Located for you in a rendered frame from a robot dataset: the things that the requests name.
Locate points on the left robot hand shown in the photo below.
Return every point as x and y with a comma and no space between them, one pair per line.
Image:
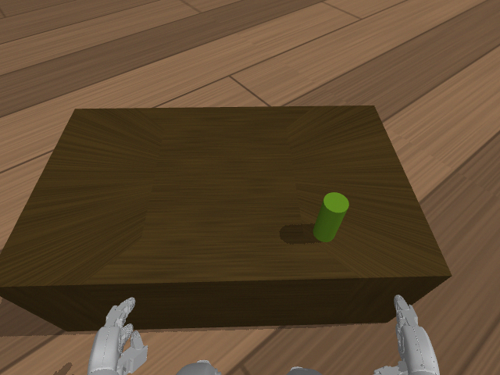
110,339

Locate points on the right robot hand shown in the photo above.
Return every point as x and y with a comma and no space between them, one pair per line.
414,346

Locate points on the can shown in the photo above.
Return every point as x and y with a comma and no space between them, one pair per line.
332,212

